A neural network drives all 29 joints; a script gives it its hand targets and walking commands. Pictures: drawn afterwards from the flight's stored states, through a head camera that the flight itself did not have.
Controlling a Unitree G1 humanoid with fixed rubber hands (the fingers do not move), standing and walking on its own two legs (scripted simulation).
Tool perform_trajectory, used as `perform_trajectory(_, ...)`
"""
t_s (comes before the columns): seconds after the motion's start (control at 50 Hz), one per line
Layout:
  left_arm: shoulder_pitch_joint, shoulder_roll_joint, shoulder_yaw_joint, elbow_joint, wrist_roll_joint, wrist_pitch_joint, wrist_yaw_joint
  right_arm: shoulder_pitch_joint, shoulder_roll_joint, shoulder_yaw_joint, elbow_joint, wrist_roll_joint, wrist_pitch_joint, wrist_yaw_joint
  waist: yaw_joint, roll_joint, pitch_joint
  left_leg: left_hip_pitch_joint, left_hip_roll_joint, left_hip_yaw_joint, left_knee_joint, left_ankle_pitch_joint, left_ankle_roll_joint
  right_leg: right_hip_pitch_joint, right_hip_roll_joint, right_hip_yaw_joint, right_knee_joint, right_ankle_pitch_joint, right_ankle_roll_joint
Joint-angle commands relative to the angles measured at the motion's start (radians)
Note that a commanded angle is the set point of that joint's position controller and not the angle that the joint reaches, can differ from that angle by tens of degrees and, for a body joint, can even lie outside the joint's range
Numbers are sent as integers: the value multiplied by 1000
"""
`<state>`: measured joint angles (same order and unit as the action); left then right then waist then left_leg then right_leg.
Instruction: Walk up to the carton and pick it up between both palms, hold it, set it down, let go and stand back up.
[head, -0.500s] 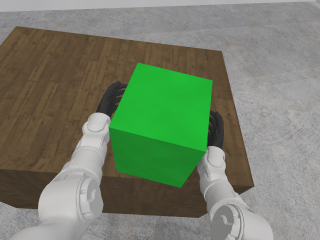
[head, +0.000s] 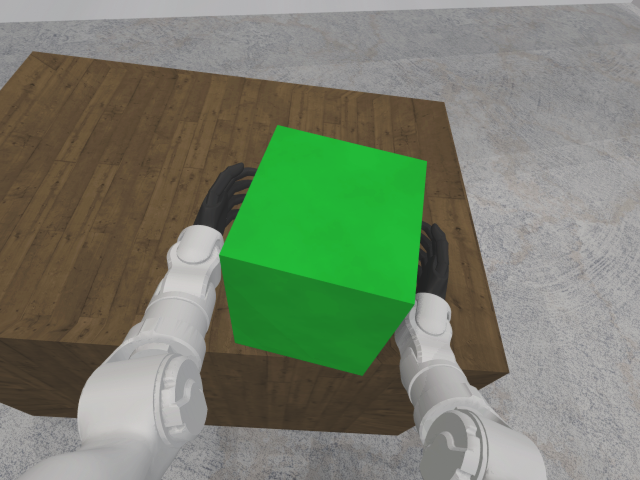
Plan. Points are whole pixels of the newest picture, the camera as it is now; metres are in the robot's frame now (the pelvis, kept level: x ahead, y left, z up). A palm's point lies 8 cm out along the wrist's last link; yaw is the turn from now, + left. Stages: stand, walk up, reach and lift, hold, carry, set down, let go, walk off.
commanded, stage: reach and lift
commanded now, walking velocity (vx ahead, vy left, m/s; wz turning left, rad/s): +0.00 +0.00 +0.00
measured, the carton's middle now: (323, 259) +0.41 -0.04 +0.00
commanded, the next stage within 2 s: none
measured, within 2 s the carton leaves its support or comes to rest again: leaves its support in 0.38 s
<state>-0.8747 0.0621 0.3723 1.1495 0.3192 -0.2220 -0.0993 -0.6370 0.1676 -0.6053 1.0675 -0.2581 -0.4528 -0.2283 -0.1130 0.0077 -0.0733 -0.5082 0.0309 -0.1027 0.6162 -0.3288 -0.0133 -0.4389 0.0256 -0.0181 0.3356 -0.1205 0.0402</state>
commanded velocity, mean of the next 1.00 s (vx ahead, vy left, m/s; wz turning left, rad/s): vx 0.00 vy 0.00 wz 0.00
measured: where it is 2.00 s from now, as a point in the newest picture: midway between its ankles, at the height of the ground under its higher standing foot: outside the picture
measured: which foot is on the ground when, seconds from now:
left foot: down 0.00-1.00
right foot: down 0.00-1.00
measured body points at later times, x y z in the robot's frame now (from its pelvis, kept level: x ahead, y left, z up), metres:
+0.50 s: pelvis -0.01 +0.00 +0.00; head +0.06 +0.04 +0.44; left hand +0.45 +0.09 +0.06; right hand +0.35 -0.19 +0.02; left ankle -0.03 +0.11 -0.73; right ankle +0.02 -0.16 -0.73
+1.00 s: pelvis -0.01 +0.00 +0.00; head +0.02 +0.04 +0.45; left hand +0.43 +0.08 +0.09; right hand +0.34 -0.20 +0.05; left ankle -0.03 +0.11 -0.73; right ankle +0.02 -0.16 -0.73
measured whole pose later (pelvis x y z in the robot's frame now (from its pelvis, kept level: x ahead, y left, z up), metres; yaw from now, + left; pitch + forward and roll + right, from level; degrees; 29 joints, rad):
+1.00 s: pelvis -0.01 +0.00 +0.00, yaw +0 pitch +12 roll -5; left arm -0.87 0.06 0.09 1.25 0.17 -0.29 0.08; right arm -0.56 0.07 -0.40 1.02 -0.21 -0.39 -0.25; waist -0.11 0.02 -0.17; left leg -0.51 0.03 -0.10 0.60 -0.30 -0.01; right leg -0.42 0.03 -0.02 0.29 -0.08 0.04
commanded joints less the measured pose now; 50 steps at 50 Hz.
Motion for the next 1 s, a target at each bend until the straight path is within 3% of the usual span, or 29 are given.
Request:
perform_trajectory(0.0, -400, -635, -220, 75, 121, -31, -50, -587, 463, 281, -68, -236, -84, 139, -56, 101, -555, 339, -26, 119, -126, 621, -82, 298, 32, -132, 13, 407, -54)
perform_trajectory(0.06, -371, -647, -232, 75, 114, -38, -44, -592, 472, 311, -88, -235, -98, 138, -36, 89, -588, 346, -25, 115, -119, 657, -84, 329, 33, -123, 14, 450, -53)
perform_trajectory(0.08, -387, -660, -252, 35, 106, -52, -39, -571, 476, 312, -60, -230, -108, 135, -60, 102, -599, 370, -24, 107, -117, 683, -91, 311, 33, -132, 13, 458, -56)
perform_trajectory(0.1, -382, -651, -251, 46, 113, -59, -41, -586, 497, 343, -95, -228, -117, 131, -27, 89, -630, 350, -36, 124, -110, 682, -87, 367, 27, -121, 16, 505, -52)
perform_trajectory(0.16, -403, -655, -270, 36, 106, -80, -33, -617, 480, 354, -91, -216, -147, 133, -28, 106, -656, 390, -29, 115, -102, 751, -95, 321, 35, -136, 22, 504, -49)
perform_trajectory(0.18, -403, -660, -269, 42, 106, -86, -32, -634, 491, 383, -109, -213, -153, 137, 1, 90, -680, 393, -27, 115, -101, 746, -92, 335, 36, -130, 18, 494, -50)
perform_trajectory(0.2, -427, -668, -290, 21, 95, -98, -28, -625, 475, 369, -96, -216, -161, 138, -24, 119, -679, 415, -25, 107, -101, 781, -107, 312, 41, -142, 11, 496, -55)
perform_trajectory(0.26, -421, -670, -297, 60, 93, -113, -23, -681, 480, 409, -111, -202, -182, 143, 1, 88, -689, 402, -26, 114, -109, 763, -97, 341, 37, -134, 5, 513, -50)
perform_trajectory(0.32, -411, -681, -331, 68, 81, -140, -14, -665, 473, 433, -81, -201, -203, 147, 11, 97, -728, 425, -20, 105, -104, 808, -106, 321, 42, -137, 9, 533, -53)
perform_trajectory(0.46, -466, -716, -380, 53, 56, -188, 11, -715, 442, 434, -48, -172, -236, 150, 20, 130, -768, 454, -23, 101, -120, 764, -116, 247, 46, -152, -25, 432, -58)
perform_trajectory(0.56, -489, -720, -405, 78, 9, -201, 21, -741, 461, 480, -101, -131, -219, 148, 31, 111, -760, 390, -35, 108, -140, 645, -100, 275, 37, -126, -30, 419, -61)
perform_trajectory(0.62, -510, -734, -421, 95, -20, -212, 23, -784, 466, 493, -114, -116, -206, 148, 27, 110, -791, 367, -39, 107, -139, 607, -99, 267, 36, -129, -18, 403, -60)
perform_trajectory(0.64, -525, -761, -448, 81, -40, -204, 26, -798, 462, 485, -117, -107, -202, 147, 12, 116, -820, 370, -39, 96, -137, 606, -100, 258, 38, -127, -20, 400, -62)
perform_trajectory(0.66, -509, -740, -429, 87, -42, -214, 31, -804, 468, 516, -139, -91, -198, 152, 38, 105, -807, 365, -37, 103, -132, 607, -97, 269, 38, -119, -15, 409, -62)
perform_trajectory(0.68, -517, -749, -438, 98, -56, -208, 32, -828, 466, 516, -150, -88, -188, 152, 32, 110, -802, 336, -43, 109, -143, 556, -95, 272, 36, -115, -15, 383, -63)
perform_trajectory(0.74, -560, -786, -473, 56, -85, -207, 45, -832, 480, 532, -143, -60, -159, 147, -1, 139, -820, 357, -44, 89, -147, 551, -103, 258, 41, -118, -19, 365, -63)
perform_trajectory(0.8, -590, -815, -513, 10, -134, -206, 55, -877, 499, 580, -204, -16, -132, 153, 3, 124, -863, 375, -40, 81, -134, 561, -101, 237, 46, -112, -9, 362, -59)
perform_trajectory(0.82, -560, -825, -509, 41, -139, -192, 57, -875, 502, 598, -217, -3, -118, 152, 1, 123, -855, 359, -43, 84, -133, 555, -102, 260, 42, -107, -7, 374, -58)
perform_trajectory(0.86, -558, -868, -546, -22, -161, -178, 61, -889, 519, 650, -254, 41, -94, 151, 7, 162, -863, 384, -39, 72, -124, 630, -118, 263, 45, -102, -2, 403, -61)
perform_trajectory(0.9, -602, -859, -540, -33, -165, -171, 57, -897, 525, 654, -272, 52, -65, 149, -1, 150, -844, 364, -44, 69, -135, 573, -112, 284, 36, -89, -5, 373, -56)
perform_trajectory(0.96, -617, -901, -598, -135, -201, -149, 68, -917, 564, 740, -348, 119, -17, 139, -1, 143, -892, 390, -50, 68, -124, 607, -114, 308, 40, -77, 9, 419, -52)
perform_trajectory(0.98, -610, -906, -576, -122, -189, -138, 68, -935, 564, 750, -367, 127, 8, 138, -2, 132, -870, 370, -52, 65, -127, 594, -109, 330, 33, -72, 3, 406, -50)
